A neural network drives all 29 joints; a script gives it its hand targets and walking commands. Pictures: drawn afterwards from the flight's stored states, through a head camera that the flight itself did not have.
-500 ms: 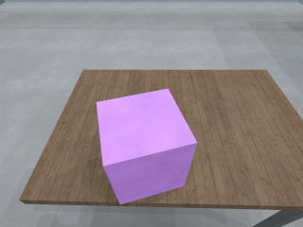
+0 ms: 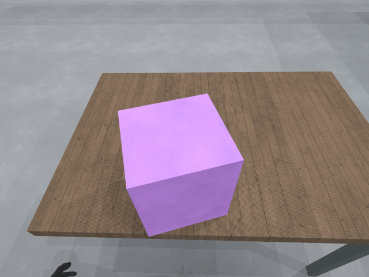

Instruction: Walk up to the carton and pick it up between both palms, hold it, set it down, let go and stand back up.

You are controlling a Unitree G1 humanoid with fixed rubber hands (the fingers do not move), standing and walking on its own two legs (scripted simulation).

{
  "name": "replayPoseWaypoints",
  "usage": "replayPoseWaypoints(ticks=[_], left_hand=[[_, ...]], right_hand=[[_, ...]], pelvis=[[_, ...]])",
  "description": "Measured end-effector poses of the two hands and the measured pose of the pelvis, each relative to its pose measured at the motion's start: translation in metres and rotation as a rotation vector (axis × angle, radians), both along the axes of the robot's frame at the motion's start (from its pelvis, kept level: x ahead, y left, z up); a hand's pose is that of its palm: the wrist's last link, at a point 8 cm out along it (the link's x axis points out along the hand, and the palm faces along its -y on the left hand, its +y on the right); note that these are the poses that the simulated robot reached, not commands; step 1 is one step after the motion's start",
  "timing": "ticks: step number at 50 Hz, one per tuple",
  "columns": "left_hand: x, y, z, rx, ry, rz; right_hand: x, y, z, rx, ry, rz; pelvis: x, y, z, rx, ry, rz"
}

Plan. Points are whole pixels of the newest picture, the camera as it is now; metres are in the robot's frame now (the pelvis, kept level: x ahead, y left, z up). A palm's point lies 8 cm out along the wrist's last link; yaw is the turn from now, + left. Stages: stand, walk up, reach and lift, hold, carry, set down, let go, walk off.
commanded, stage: reach and lift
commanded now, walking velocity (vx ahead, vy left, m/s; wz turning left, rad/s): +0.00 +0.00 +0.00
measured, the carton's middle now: (177, 167) +0.38 +0.03 +0.02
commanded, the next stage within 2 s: none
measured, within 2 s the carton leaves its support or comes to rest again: neither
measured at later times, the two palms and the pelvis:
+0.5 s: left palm out of the picture +0.16 +0.27 -0.06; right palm out of the picture +0.14 -0.28 -0.07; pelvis +0.00 -0.01 +0.00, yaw +3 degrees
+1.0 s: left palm out of the picture +0.14 +0.24 -0.04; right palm out of the picture +0.16 -0.25 -0.04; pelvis +0.00 -0.02 +0.01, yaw +3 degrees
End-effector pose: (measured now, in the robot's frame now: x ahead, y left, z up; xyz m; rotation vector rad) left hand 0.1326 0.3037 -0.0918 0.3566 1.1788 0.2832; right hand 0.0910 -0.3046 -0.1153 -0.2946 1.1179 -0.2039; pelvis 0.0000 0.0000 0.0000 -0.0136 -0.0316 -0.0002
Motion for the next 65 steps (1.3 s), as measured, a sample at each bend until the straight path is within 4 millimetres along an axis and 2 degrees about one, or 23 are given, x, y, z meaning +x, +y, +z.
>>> replayPoseWaypoints(ticks=[4, 8, 13, 20, 26, 31, 36, 41, 47, 53, 58, 65], left_hand=[[0.044, -0.013, 0.01, -0.006, -0.062, -0.029], [0.065, -0.032, 0.013, -0.037, -0.084, -0.071], [0.055, -0.043, 0.018, -0.065, -0.129, -0.048], [0.028, -0.036, 0.025, -0.048, -0.167, -0.018], [0.033, -0.037, 0.038, -0.037, -0.225, -0.039], [0.036, -0.045, 0.047, -0.033, -0.263, -0.051], [0.029, -0.052, 0.052, -0.044, -0.298, -0.021], [0.025, -0.056, 0.06, -0.065, -0.384, 0.014], [0.015, -0.06, 0.054, -0.108, -0.444, 0.031], [0.005, -0.069, 0.046, -0.132, -0.485, 0.037], [0.011, -0.078, 0.054, -0.127, -0.557, 0.005], [0.035, -0.085, 0.074, -0.131, -0.658, -0.041]], right_hand=[[0.04, 0.006, -0.003, 0.031, -0.106, 0.045], [0.067, 0.016, 0.007, 0.042, -0.216, 0.067], [0.064, 0.019, 0.02, 0.037, -0.259, 0.068], [0.048, 0.017, 0.036, 0.028, -0.276, 0.063], [0.049, 0.03, 0.043, 0.069, -0.32, 0.072], [0.045, 0.042, 0.037, 0.126, -0.331, 0.077], [0.042, 0.044, 0.034, 0.152, -0.354, 0.089], [0.051, 0.043, 0.046, 0.146, -0.419, 0.123], [0.065, 0.051, 0.067, 0.149, -0.484, 0.158], [0.063, 0.061, 0.072, 0.158, -0.474, 0.17], [0.064, 0.07, 0.071, 0.169, -0.512, 0.163], [0.076, 0.081, 0.071, 0.215, -0.599, 0.152]], pelvis=[[-0.011, -0.001, -0.013, -0.017, -0.019, 0.033], [-0.012, -0.003, -0.019, -0.022, -0.038, 0.039], [-0.003, -0.004, -0.016, -0.023, -0.063, 0.047], [0.005, -0.007, -0.008, -0.017, -0.083, 0.055], [-0.003, -0.008, -0.004, -0.008, -0.078, 0.043], [-0.005, -0.006, -0.001, -0.006, -0.068, 0.025], [0.0, -0.007, 0.002, 0.0, -0.052, 0.018], [0.002, -0.012, 0.005, 0.011, -0.046, 0.032], [-0.002, -0.017, 0.007, 0.018, -0.048, 0.048], [-0.001, -0.016, 0.008, 0.014, -0.055, 0.056], [0.006, -0.011, 0.008, 0.006, -0.064, 0.064], [0.014, -0.001, 0.008, -0.003, -0.078, 0.066]])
